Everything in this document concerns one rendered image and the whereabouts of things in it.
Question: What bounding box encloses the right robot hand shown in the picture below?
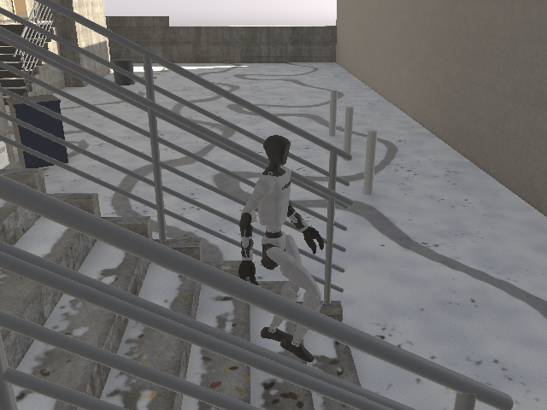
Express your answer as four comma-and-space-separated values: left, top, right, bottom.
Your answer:
238, 261, 259, 285

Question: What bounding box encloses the robot left forearm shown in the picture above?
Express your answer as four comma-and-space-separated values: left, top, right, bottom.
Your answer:
287, 202, 309, 231

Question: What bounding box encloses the robot right forearm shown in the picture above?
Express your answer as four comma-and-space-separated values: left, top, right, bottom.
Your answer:
239, 213, 254, 261

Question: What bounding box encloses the right robot shin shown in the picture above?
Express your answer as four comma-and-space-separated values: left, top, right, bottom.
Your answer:
291, 293, 325, 347

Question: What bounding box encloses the robot right upper arm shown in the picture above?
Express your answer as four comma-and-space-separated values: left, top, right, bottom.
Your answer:
241, 176, 276, 223

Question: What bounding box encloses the left robot hand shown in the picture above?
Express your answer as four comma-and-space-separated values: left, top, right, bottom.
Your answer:
303, 226, 324, 254

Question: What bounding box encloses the robot left thigh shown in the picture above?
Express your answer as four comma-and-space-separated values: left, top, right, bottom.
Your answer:
281, 234, 302, 300

